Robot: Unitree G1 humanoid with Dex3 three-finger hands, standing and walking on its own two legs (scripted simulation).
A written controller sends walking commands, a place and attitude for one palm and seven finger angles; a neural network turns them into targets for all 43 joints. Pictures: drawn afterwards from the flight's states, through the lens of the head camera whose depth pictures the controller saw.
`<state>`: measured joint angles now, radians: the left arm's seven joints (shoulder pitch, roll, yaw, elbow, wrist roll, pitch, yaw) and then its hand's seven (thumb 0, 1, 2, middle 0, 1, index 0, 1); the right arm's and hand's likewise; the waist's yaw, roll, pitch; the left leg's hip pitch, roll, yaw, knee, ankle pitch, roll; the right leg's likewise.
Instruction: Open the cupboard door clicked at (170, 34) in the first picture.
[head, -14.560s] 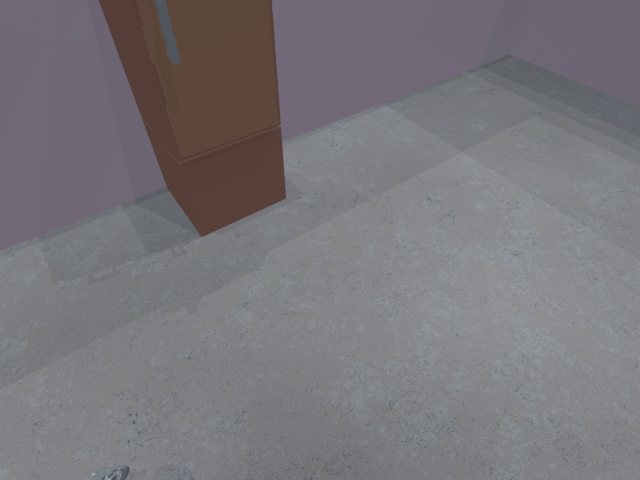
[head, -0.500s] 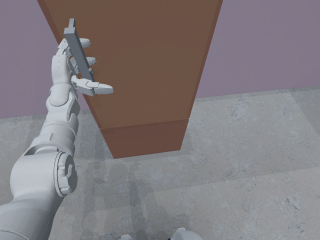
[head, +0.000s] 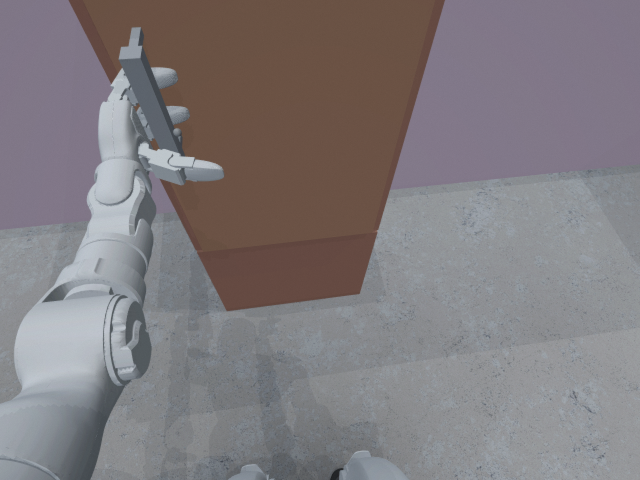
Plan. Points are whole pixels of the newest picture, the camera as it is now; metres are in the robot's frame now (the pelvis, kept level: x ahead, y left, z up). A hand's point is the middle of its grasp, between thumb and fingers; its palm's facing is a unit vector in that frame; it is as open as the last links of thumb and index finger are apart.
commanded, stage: close the thumb around the handle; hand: left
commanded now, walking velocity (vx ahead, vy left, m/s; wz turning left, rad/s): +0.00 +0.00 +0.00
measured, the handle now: (159, 106) +0.57 +0.16 +0.11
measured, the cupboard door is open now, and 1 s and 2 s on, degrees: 0 0 40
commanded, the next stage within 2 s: pull the door open along its arc in 0.78 s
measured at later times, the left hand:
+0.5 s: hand (173, 133) +0.52 +0.14 +0.11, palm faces +0.05 -1.00 -0.01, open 9.1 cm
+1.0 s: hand (177, 133) +0.52 +0.13 +0.11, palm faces +0.06 -1.00 -0.01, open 5.6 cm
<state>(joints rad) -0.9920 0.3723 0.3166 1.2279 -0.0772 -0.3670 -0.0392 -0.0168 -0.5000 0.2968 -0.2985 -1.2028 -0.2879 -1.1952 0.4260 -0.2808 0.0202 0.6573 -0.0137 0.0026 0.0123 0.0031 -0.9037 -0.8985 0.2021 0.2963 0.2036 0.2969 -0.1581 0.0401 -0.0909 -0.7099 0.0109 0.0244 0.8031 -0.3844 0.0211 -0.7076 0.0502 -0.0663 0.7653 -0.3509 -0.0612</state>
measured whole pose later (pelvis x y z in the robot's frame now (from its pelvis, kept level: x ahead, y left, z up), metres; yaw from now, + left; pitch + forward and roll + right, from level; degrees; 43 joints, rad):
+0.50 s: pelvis +0.01 +0.01 +0.00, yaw -1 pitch +17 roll -1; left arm -0.95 0.35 0.32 1.19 -0.07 -0.37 -0.04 -0.01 0.21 0.60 -0.35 -1.28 -0.35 -1.27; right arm 0.43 -0.27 0.02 0.65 -0.02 0.02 0.02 0.00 -0.90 -0.90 0.20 0.30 0.20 0.30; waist -0.15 0.04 -0.10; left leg -0.69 0.01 0.04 0.80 -0.40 0.04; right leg -0.69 0.05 -0.05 0.76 -0.36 -0.05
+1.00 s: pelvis +0.01 +0.01 +0.00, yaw -1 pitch +17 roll -1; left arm -0.96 0.34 0.32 1.19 -0.07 -0.36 -0.02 0.00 0.75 0.81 -0.37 -1.35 -0.37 -1.34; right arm 0.43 -0.27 0.02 0.65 -0.02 0.02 0.02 0.00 -0.90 -0.90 0.20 0.30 0.20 0.30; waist -0.16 0.04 -0.11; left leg -0.71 0.01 0.04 0.81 -0.40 0.03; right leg -0.70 0.05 -0.05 0.77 -0.36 -0.05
